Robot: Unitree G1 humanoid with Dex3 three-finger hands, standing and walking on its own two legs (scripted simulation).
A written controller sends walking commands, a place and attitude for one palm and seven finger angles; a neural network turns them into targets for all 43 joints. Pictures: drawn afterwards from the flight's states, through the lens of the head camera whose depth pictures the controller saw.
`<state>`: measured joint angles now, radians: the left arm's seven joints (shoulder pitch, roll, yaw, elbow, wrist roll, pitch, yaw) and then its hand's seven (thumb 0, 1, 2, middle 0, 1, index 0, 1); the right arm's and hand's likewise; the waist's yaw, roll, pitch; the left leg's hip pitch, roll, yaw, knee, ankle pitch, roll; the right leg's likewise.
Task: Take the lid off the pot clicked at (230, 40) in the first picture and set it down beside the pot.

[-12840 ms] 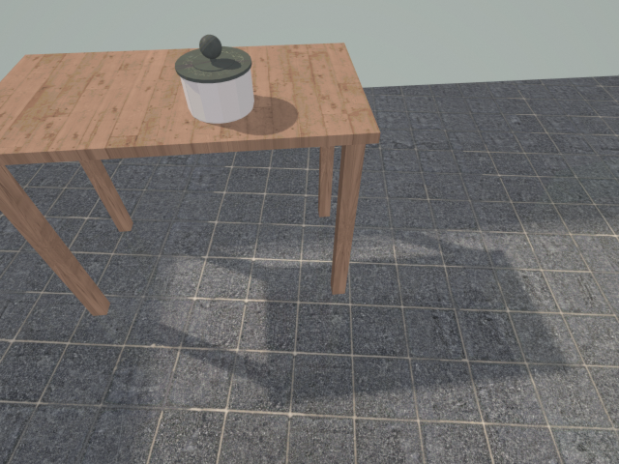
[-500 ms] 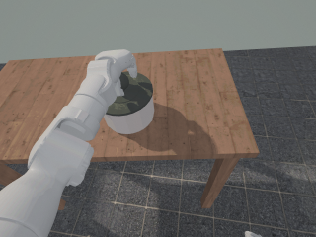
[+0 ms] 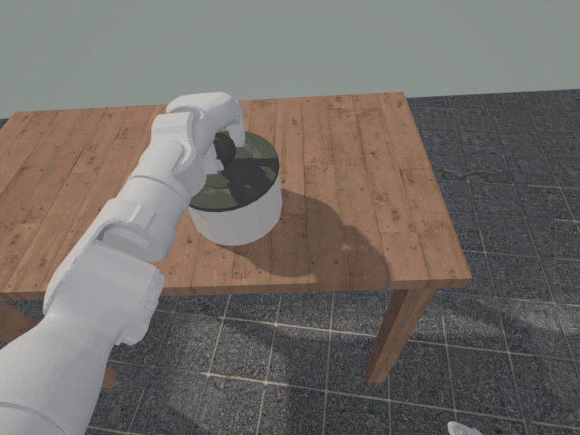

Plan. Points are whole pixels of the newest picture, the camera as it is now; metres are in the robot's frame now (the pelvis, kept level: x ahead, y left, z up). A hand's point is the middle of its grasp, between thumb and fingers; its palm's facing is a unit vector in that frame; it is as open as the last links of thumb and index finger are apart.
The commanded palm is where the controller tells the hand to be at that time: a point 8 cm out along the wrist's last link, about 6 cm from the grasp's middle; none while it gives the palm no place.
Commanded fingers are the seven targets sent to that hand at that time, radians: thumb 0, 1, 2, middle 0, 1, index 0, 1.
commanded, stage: close the fingers and squeeze the knob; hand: left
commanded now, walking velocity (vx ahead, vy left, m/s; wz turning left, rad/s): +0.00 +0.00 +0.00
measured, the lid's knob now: (219, 149) +0.51 +0.08 +0.12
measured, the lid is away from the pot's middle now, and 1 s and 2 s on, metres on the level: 0.00 0.00 0.00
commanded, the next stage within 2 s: lift the lid straight up in 0.72 s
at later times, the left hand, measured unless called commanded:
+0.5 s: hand (212, 151) +0.48 +0.09 +0.15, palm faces -0.35 -0.03 -0.94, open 8.1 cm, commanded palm +0.47 +0.10 +0.21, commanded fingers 0.00 0.49 0.97 -0.76 -1.03 -0.72 -1.00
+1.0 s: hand (210, 148) +0.48 +0.09 +0.15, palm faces -0.36 -0.03 -0.93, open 8.1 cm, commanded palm +0.48 +0.10 +0.22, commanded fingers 0.00 0.62 1.02 -0.83 -1.06 -0.79 -1.03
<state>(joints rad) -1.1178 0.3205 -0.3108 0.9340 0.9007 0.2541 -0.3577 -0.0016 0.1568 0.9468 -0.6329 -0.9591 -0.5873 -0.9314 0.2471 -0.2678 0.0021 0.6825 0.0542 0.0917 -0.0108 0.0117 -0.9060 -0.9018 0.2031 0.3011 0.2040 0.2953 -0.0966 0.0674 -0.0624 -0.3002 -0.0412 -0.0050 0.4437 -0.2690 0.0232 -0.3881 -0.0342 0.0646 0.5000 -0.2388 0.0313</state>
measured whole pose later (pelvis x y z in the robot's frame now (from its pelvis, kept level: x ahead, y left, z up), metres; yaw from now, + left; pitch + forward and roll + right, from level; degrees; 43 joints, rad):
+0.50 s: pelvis +0.00 +0.00 +0.00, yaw +0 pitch +7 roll +1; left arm -1.14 0.31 -0.32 0.96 0.90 0.27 -0.36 0.00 0.20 0.84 -0.63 -0.97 -0.59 -0.93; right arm 0.24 -0.27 0.00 0.69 0.06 0.10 -0.01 0.01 -0.91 -0.90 0.20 0.30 0.20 0.30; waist -0.09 0.07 -0.06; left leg -0.30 -0.04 -0.01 0.44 -0.27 0.02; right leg -0.39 -0.03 0.06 0.50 -0.24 0.03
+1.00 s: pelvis +0.00 +0.00 +0.00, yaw +0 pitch +8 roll +1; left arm -1.15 0.33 -0.30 0.97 0.90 0.25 -0.38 -0.02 0.20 0.84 -0.65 -0.97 -0.59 -0.93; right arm 0.26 -0.27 0.01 0.69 0.05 0.08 -0.02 0.01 -0.91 -0.90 0.20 0.30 0.20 0.30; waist -0.11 0.07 -0.05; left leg -0.30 -0.04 -0.01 0.44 -0.27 0.03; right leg -0.39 -0.03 0.06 0.49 -0.23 0.03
